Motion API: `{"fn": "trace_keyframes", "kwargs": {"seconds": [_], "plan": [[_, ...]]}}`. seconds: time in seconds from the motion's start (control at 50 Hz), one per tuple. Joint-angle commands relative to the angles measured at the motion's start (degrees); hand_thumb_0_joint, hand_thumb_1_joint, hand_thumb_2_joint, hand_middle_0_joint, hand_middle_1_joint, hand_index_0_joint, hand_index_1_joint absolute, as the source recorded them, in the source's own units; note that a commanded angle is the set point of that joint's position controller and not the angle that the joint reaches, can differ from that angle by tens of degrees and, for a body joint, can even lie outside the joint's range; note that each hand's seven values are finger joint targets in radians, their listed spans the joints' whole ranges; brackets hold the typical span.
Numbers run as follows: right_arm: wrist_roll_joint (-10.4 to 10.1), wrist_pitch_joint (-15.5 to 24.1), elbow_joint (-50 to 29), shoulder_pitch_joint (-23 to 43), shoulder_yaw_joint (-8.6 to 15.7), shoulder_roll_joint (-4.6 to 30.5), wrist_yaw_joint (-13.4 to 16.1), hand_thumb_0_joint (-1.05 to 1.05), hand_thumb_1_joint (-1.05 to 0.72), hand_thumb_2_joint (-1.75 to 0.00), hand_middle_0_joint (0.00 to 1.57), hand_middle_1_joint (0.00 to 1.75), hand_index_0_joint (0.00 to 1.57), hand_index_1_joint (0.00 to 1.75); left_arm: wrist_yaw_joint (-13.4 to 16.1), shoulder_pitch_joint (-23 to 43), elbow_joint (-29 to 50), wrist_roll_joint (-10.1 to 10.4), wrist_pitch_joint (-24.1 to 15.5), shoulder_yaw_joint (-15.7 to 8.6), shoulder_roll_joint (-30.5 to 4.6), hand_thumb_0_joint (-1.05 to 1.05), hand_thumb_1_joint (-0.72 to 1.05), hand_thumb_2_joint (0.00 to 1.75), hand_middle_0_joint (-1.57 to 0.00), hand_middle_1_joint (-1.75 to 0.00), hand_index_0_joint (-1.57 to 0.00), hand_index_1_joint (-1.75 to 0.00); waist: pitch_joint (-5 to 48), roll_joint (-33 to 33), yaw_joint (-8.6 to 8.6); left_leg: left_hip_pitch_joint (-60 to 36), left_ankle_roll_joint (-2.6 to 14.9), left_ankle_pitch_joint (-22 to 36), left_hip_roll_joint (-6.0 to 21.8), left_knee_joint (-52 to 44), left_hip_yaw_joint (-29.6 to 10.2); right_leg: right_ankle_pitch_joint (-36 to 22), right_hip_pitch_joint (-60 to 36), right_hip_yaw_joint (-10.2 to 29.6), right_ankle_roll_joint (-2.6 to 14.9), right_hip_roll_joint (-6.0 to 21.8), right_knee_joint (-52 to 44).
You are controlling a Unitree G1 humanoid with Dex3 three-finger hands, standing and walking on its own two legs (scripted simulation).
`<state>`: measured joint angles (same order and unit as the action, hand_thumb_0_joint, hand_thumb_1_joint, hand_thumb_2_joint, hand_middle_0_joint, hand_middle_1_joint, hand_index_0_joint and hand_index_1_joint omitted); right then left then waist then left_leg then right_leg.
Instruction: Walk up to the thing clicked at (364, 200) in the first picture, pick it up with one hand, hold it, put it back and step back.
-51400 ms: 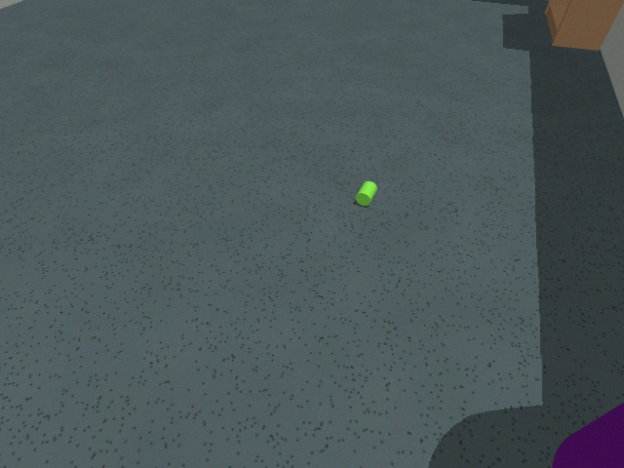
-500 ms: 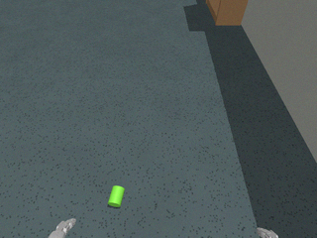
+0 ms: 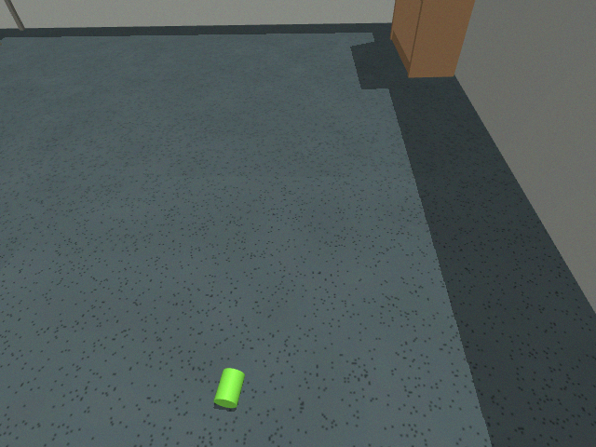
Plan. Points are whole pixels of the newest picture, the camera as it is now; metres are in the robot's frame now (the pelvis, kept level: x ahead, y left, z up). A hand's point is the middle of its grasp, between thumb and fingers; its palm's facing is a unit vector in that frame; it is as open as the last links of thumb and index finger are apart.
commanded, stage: stand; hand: left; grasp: from above
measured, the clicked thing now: (229, 387) +0.48 +0.28 -0.74
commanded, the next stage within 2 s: step back in 1.78 s
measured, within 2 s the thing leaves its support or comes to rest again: neither
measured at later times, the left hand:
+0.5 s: hand out of the picture +0.07 +0.23 -0.16, palm faces +0.02 -0.94 -0.33, open 7.4 cm
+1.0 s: hand out of the picture +0.09 +0.24 -0.15, palm faces +0.01 -0.94 -0.34, open 7.4 cm
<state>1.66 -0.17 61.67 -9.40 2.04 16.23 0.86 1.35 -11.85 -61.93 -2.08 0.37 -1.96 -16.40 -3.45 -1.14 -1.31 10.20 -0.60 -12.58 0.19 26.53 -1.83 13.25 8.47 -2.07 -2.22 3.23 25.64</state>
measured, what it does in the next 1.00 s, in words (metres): stands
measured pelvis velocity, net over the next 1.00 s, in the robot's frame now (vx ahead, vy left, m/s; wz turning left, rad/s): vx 0.02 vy -0.01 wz -0.01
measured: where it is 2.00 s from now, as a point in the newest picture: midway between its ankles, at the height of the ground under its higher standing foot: outside the picture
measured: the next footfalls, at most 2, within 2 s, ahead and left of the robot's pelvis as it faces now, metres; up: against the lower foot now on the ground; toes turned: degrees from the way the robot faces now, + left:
none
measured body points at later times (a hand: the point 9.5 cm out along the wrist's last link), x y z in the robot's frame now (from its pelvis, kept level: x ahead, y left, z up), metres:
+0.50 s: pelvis +0.01 -0.01 +0.01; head +0.01 -0.02 +0.46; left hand +0.06 +0.28 -0.13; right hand +0.06 -0.30 -0.14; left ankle +0.02 +0.13 -0.74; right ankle +0.01 -0.14 -0.74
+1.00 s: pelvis +0.02 -0.01 +0.01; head +0.02 -0.02 +0.46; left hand +0.09 +0.29 -0.13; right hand +0.09 -0.30 -0.13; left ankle +0.02 +0.13 -0.74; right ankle +0.01 -0.14 -0.74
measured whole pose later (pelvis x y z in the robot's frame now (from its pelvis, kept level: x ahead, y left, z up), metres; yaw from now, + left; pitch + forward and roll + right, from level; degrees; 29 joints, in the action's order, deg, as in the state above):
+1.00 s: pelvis +0.02 -0.01 +0.01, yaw -1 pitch -3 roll +0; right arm 1.1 0.6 65.6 -6.1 0.5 18.8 0.7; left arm 0.4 -5.7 -66.4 -1.1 -0.2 -1.9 -18.2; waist -3.3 -1.0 -0.7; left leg 6.6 -1.6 -10.3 1.4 19.7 -1.6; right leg 11.1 5.4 -2.0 -1.4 2.0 19.3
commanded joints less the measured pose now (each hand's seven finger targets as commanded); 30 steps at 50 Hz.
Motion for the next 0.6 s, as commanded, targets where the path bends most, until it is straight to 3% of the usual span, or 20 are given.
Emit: {"fn": "trace_keyframes", "kwargs": {"seconds": [0.0, 0.02, 0.2, 0.32, 0.38, 0.5, 0.58], "plan": [[-0.14, 1.10, -2.93, 2.39, 2.24, 10.95, 0.60, 0.00, -0.90, -0.90, 0.20, 0.30, 0.20, 0.30, 0.94, 2.43, 2.22, 0.11, -1.38, -1.95, -11.29, 0.00, 0.90, 0.90, -0.20, -0.30, -0.20, -0.30, 0.35, 0.88, 0.56, 1.25, 1.94, -2.56, 4.69, -8.11, -5.78, 1.49, 0.17, 4.35, 2.54, 3.10, -7.07], [-0.22, 1.04, -2.51, 2.05, 2.15, 10.93, 0.50, 0.00, -0.90, -0.90, 0.20, 0.30, 0.20, 0.30, 0.87, 2.28, 1.90, 0.13, -1.41, -1.85, -11.57, 0.00, 0.90, 0.90, -0.20, -0.30, -0.20, -0.30, -0.16, 1.32, 0.58, 1.37, 1.75, -3.12, 4.42, -8.40, -5.61, 3.00, 0.74, 4.44, 2.48, 2.96, -7.66], [-0.31, 1.17, -0.87, 2.02, 1.38, 11.05, 0.41, 0.00, -0.90, -0.90, 0.20, 0.30, 0.20, 0.30, 0.84, 3.86, 0.06, 0.71, -1.73, -1.81, -12.11, 0.00, 0.90, 0.90, -0.20, -0.30, -0.20, -0.30, 1.24, 1.46, 0.56, -0.98, 1.76, 3.79, 5.14, -7.98, -4.97, -2.38, -1.70, 4.90, 2.59, 3.92, -8.74], [-0.32, 1.07, -0.16, 2.26, 1.17, 12.10, 0.44, 0.00, -0.90, -0.90, 0.20, 0.30, 0.20, 0.30, 0.56, 5.01, -0.39, 0.72, -1.51, -1.87, -13.14, 0.00, 0.90, 0.90, -0.20, -0.30, -0.20, -0.30, 0.22, 0.54, 0.69, 0.19, 1.43, 1.35, 5.05, -9.07, -4.61, -0.62, -1.64, 5.00, 2.50, 3.60, -9.69], [-0.36, 1.13, -0.08, 2.47, 1.11, 12.33, 0.43, 0.00, -0.90, -0.90, 0.20, 0.30, 0.20, 0.30, 0.48, 5.68, -0.40, 0.68, -1.58, -1.82, -13.05, 0.00, 0.90, 0.90, -0.20, -0.30, -0.20, -0.30, 0.84, 0.90, 0.67, -0.25, 1.38, 2.97, 5.44, -9.07, -4.66, -0.79, -1.75, 5.04, 2.60, 3.73, -9.76], [-0.38, 1.49, 0.38, 2.72, 0.78, 12.66, 0.54, 0.00, -0.90, -0.90, 0.20, 0.30, 0.20, 0.30, 0.31, 6.14, -0.90, 1.00, -1.63, -1.91, -13.13, 0.00, 0.90, 0.90, -0.20, -0.30, -0.20, -0.30, 2.48, -0.17, 0.72, -1.41, 1.46, 6.47, 5.81, -9.22, -4.29, -6.37, -3.50, 4.94, 2.75, 4.02, -9.22], [-0.59, 1.48, 0.57, 3.08, 0.65, 12.99, 0.49, 0.00, -0.90, -0.90, 0.20, 0.30, 0.20, 0.30, 0.13, 6.49, -1.15, 1.03, -1.51, -1.77, -12.95, 0.00, 0.90, 0.90, -0.20, -0.30, -0.20, -0.30, 1.83, 0.33, 0.56, -1.35, 1.23, 5.74, 5.88, -10.15, -4.57, -4.16, -3.11, 4.39, 2.64, 3.56, -9.38]]}}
